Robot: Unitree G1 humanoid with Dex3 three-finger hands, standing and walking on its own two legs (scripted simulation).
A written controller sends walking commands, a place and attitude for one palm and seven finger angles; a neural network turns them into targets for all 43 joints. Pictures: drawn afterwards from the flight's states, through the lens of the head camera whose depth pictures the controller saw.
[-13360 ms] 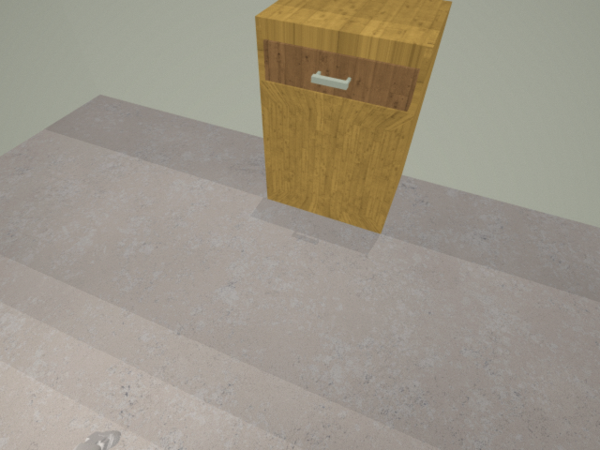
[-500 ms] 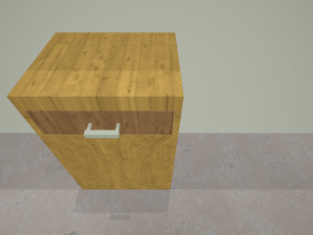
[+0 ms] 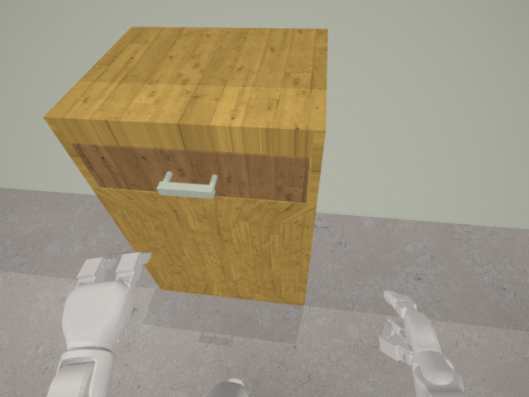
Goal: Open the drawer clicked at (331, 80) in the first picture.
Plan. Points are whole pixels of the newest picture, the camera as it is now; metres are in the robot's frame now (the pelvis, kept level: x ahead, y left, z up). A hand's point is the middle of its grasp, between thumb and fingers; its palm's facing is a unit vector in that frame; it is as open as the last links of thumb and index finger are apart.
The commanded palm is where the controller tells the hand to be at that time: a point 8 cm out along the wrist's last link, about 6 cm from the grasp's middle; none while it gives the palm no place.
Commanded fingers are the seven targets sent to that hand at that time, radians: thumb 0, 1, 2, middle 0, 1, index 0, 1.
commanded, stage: raise the hand with hooked fingers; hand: left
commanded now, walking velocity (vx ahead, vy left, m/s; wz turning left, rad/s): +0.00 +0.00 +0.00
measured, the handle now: (188, 183) +0.52 +0.26 -0.04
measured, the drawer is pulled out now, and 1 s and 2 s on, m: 0.00 0.00 0.00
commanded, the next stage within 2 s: move the hooked fingers above the handle in 1.28 s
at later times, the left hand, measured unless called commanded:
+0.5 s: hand (127, 243) +0.30 +0.26 +0.07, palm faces +0.07 -0.11 -0.99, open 12.7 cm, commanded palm +0.28 +0.26 +0.13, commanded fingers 0.00 -0.43 0.33 -0.29 -1.15 -0.29 -1.15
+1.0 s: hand (108, 193) +0.35 +0.29 +0.13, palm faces +0.03 -0.09 -1.00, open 13.9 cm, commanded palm +0.31 +0.29 +0.18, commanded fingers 0.00 -0.50 0.30 -0.30 -1.20 -0.30 -1.20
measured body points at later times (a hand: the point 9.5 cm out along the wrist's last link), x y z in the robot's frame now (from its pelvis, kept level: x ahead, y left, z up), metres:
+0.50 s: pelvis +0.03 +0.04 +0.03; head +0.05 +0.01 +0.48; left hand +0.29 +0.27 +0.12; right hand +0.19 -0.23 -0.08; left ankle +0.05 +0.14 -0.69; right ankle -0.01 -0.06 -0.69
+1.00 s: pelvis +0.03 +0.06 +0.05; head +0.04 +0.03 +0.50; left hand +0.34 +0.29 +0.18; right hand +0.21 -0.16 -0.06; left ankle +0.05 +0.14 -0.69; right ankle -0.01 -0.06 -0.69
